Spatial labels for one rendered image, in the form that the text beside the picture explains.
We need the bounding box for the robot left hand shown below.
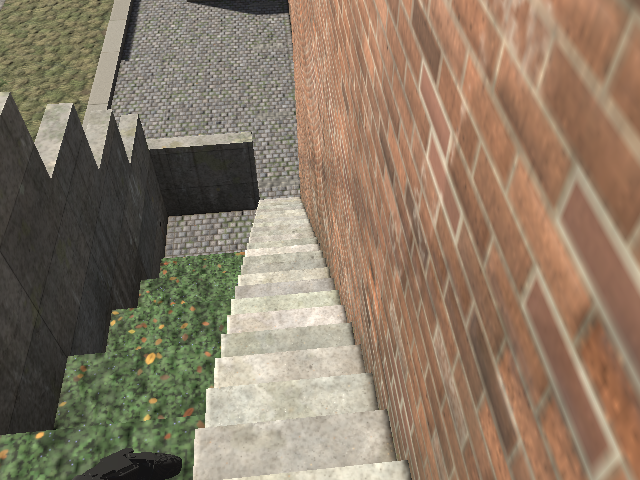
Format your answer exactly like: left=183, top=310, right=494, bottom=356
left=72, top=448, right=182, bottom=480

